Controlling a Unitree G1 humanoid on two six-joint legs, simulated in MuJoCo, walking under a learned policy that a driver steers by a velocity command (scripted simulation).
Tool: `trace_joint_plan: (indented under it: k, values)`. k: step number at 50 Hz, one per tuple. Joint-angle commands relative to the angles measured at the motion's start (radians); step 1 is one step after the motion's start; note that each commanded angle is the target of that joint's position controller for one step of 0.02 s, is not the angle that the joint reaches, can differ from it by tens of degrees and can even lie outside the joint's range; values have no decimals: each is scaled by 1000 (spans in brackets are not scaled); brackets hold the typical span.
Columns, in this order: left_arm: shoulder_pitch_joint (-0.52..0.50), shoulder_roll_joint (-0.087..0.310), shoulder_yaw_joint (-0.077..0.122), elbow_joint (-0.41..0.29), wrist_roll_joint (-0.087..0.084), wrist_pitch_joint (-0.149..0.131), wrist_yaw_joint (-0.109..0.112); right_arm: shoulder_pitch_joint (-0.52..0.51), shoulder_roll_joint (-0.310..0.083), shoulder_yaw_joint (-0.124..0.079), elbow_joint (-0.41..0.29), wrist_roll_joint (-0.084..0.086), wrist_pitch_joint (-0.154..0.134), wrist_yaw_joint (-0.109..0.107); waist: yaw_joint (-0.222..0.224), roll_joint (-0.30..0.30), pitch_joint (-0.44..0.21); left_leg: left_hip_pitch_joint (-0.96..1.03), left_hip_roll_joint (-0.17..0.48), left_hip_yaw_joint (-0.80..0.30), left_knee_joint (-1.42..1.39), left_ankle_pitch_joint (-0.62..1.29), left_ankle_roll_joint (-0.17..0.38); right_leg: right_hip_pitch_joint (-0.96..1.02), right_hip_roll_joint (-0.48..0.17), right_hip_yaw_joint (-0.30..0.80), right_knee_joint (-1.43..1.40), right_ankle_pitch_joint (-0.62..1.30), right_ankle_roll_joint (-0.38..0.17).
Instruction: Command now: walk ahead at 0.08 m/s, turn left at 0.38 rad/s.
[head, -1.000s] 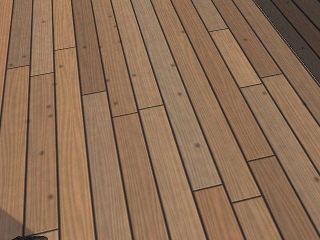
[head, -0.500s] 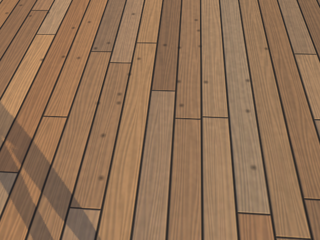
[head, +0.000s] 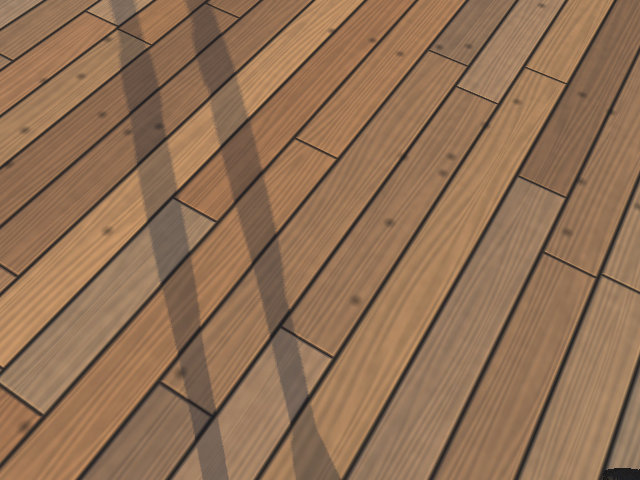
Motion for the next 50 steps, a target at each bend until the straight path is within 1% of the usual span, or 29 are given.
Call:
trace_joint_plan:
  k: [1,2,4,7,11,12,14,16,21,23,25,26,27,28,29,30,31,32,33,35,36,37,40,42,45,47,48,49,50]
  values:
    - [46,103,18,-43,3,-6,6,1,-98,-18,-46,4,-32,-27,-7,122,-267,266,256,-238,-224,336,193,-105,-29,45,16,138,6]
    - [83,83,10,-22,-8,-9,-8,36,-82,-11,-22,1,-40,-27,-16,136,-278,266,238,-232,-279,45,187,-89,-33,24,-22,199,4]
    - [49,69,-1,-33,-33,-16,-21,72,-114,-13,5,-10,-66,-22,-47,198,-195,246,253,-281,-384,-302,178,-149,-41,20,-102,269,-10]
    - [-10,78,-1,-58,-39,-32,-19,108,-134,-16,38,-32,-106,-25,-70,170,-106,301,307,-290,-447,-356,158,-280,-46,87,-174,342,-28]
    - [39,67,6,-52,-43,-44,-19,138,-118,-14,74,-26,-134,-26,-56,154,-59,391,351,-211,-485,-325,133,-438,-46,156,-130,405,-17]
    - [50,56,3,-22,73,-8,-61,184,-119,-7,96,-70,-115,-11,-56,86,-60,332,325,-130,-509,-338,104,-381,-3,94,-104,371,-12]
    - [39,44,5,-32,48,12,-95,169,-115,-8,101,-70,-115,-5,-44,145,-17,286,320,-49,-519,-313,79,-386,-23,76,-94,407,-14]
    - [12,42,2,-44,32,13,-111,171,-117,-10,112,-65,-125,-10,-37,143,6,291,342,2,-525,-300,68,-399,-48,70,-120,438,-25]
    - [-80,31,-17,-87,31,13,-125,197,-132,-22,158,-67,-132,-23,-49,131,48,398,375,134,-534,-251,50,-368,-91,-14,-288,362,-116]
    - [-110,28,-26,-101,27,16,-122,216,-137,-25,180,-74,-124,-22,-59,128,61,448,371,196,-501,-149,47,-332,-81,-68,-347,284,-169]
    - [-42,45,-22,-88,19,15,-103,207,-168,-29,191,-71,-112,-19,-17,129,-2,460,349,270,-331,370,37,-152,11,-160,-382,160,-230]
    - [102,65,-9,-50,9,8,-86,197,-191,-32,193,-65,-101,-15,57,117,-92,437,337,301,-97,736,39,33,96,-201,-375,113,-257]
    - [343,97,13,22,8,-8,-71,162,-201,-28,179,-51,-89,-9,184,56,-222,303,304,324,249,890,22,352,172,-189,-456,161,-281]
    - [470,228,52,70,18,-10,-51,170,-104,6,141,-56,-96,1,202,-151,-277,-28,212,304,618,470,-34,620,45,125,-609,-100,-319]
    - [402,333,70,47,4,-6,-46,129,-8,32,50,-59,-123,18,104,-381,-329,-403,7,101,883,-249,-85,767,-149,755,-896,-404,-417]
    - [375,294,62,22,5,-9,-47,-8,-78,31,18,-72,-136,18,143,-167,-269,-531,42,-59,941,-180,-74,767,-188,822,-958,-236,-393]
    - [393,272,56,45,18,-14,-35,-16,-88,32,18,-61,-149,15,120,-83,-194,-559,79,-55,936,-135,-62,717,-206,743,-920,20,-388]
    - [347,228,44,40,18,-24,-26,28,-77,39,48,-59,-152,7,54,27,-116,-483,132,-59,833,-66,-63,568,-175,605,-868,321,-356]
    - [282,197,33,27,10,-34,-19,57,-70,42,54,-70,-140,3,2,47,-95,-391,153,-61,765,-56,-76,449,-126,489,-841,548,-333]
    - [222,147,12,6,-6,-48,-20,108,-74,44,75,-78,-96,6,-46,28,-103,-272,162,-46,701,-81,-108,335,-66,346,-827,902,-323]
    - [193,99,3,-52,-56,-76,-16,32,-109,16,33,-8,-133,-11,-33,44,-122,-302,126,-93,666,-49,-115,348,-71,394,-874,858,-361]
    - [175,132,9,-49,-62,-86,-10,-11,-103,20,17,-10,-143,-18,-44,54,-108,-310,114,-88,560,-26,-122,334,-58,374,-874,893,-350]
    - [177,148,18,-40,-46,-56,30,-162,-21,42,-32,-37,-159,-21,-12,44,-70,-257,-7,-15,198,140,-144,241,54,271,-813,1000,-273]
    - [231,140,19,-19,-44,-22,51,-213,3,45,-48,-24,-170,-3,35,-27,-125,-101,-99,34,-29,361,-127,203,99,276,-790,935,-173]
    - [235,131,25,-15,-43,-2,67,-200,-60,13,-54,-3,-174,11,20,-88,-154,57,-111,-58,-134,468,-102,222,91,392,-711,798,-101]
    - [181,108,23,-36,-26,-11,68,-14,-107,-11,2,-17,-170,-2,-58,-105,-252,191,-75,-54,-152,565,-95,317,93,370,-527,853,-84]
    - [151,74,8,-42,-25,-17,58,132,-109,-13,40,-31,-173,-7,-136,-92,-325,343,-18,-52,-202,686,-71,333,124,312,-331,795,-60]
    - [184,-53,-35,-60,9,-15,44,202,-115,3,66,-40,-173,-6,-113,99,-425,578,187,-236,-72,991,-33,192,193,256,-42,22,-33]
    - [492,-64,-41,-33,-20,-9,26,167,-120,12,65,-87,-171,3,44,356,-556,765,458,-739,-48,1148,242,-3,289,335,311,-260,2]
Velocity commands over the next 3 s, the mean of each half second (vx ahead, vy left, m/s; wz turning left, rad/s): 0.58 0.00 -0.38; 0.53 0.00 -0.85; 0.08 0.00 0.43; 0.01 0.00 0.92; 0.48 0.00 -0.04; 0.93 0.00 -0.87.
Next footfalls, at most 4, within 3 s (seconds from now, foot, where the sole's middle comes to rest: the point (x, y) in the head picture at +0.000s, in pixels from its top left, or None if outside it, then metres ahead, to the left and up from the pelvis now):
0.54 right None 0.33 -0.24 -0.77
0.96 left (484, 329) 0.72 -0.36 -0.77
1.40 right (556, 390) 0.59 -0.50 -0.77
1.88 left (429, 369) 0.62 -0.23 -0.77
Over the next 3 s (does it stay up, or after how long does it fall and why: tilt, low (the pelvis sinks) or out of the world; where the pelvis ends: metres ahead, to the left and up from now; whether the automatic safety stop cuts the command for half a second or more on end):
stays up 1.13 -0.45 -0.01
